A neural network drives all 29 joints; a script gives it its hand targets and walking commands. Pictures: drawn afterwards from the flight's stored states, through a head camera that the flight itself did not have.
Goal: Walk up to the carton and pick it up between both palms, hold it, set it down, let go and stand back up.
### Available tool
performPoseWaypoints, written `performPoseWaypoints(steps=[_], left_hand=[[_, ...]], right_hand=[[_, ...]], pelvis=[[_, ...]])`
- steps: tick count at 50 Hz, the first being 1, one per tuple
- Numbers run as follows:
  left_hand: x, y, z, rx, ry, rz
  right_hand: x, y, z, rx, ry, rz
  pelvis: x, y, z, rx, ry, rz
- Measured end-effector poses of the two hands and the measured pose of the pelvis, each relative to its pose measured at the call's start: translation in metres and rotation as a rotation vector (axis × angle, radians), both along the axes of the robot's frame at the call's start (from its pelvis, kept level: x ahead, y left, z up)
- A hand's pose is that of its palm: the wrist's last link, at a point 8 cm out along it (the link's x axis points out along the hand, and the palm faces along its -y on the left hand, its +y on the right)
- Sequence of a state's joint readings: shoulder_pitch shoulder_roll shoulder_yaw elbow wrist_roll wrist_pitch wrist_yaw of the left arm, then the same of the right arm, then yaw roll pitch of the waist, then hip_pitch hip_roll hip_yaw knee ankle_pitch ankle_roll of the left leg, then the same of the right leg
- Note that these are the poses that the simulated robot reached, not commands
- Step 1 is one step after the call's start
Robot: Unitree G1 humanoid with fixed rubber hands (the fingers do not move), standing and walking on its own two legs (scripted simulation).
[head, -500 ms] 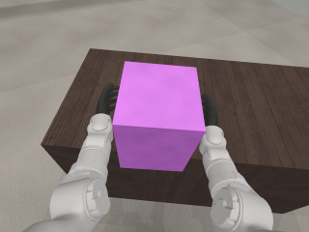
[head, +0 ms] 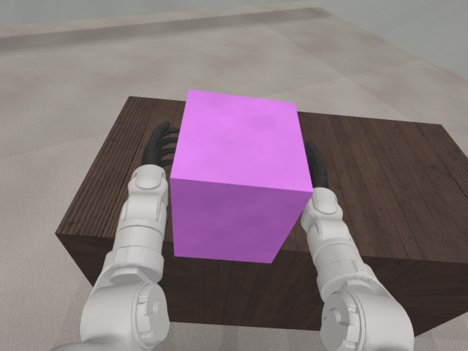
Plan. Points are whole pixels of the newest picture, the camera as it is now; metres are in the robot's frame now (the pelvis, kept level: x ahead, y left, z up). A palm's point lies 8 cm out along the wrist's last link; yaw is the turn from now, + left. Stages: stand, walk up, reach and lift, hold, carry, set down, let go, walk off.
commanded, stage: reach and lift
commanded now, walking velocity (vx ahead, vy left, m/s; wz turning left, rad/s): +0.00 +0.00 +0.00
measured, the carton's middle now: (232, 182) +0.42 +0.03 +0.06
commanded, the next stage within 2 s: hold in 1.88 s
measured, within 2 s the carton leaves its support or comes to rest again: neither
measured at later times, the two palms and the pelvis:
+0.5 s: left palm (152, 159) +0.38 +0.17 +0.15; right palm (327, 181) +0.37 -0.13 +0.13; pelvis -0.01 -0.01 +0.00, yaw +1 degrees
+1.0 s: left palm (148, 153) +0.37 +0.17 +0.17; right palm (332, 179) +0.36 -0.12 +0.15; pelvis -0.01 +0.00 +0.00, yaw +1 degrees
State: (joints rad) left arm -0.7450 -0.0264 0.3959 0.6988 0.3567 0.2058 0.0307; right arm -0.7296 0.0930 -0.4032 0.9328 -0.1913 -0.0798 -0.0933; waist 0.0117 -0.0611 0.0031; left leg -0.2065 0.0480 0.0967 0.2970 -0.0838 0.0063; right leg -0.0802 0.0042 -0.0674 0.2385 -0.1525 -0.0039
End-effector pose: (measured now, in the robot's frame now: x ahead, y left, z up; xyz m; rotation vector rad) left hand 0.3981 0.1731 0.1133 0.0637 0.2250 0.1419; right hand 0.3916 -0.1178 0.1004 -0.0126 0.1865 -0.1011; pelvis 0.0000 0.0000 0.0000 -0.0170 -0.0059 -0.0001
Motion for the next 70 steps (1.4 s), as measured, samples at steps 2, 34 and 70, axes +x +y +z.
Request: performPoseWaypoints(steps=[2, 34, 70], left_hand=[[-0.001, -0.002, 0.002, 0.006, 0.0, -0.003], [-0.027, -0.01, 0.051, 0.039, -0.028, -0.019], [-0.03, -0.014, 0.068, 0.041, -0.041, -0.007]], right_hand=[[-0.002, -0.002, 0.001, 0.0, 0.0, -0.002], [-0.028, -0.01, 0.047, 0.019, -0.053, -0.013], [-0.025, -0.014, 0.063, 0.032, -0.078, -0.002]], pelvis=[[0.0, 0.0, 0.0, 0.0, -0.01, -0.001], [-0.014, -0.002, -0.002, 0.005, -0.124, 0.025], [-0.007, -0.004, -0.002, 0.008, -0.153, 0.026]])
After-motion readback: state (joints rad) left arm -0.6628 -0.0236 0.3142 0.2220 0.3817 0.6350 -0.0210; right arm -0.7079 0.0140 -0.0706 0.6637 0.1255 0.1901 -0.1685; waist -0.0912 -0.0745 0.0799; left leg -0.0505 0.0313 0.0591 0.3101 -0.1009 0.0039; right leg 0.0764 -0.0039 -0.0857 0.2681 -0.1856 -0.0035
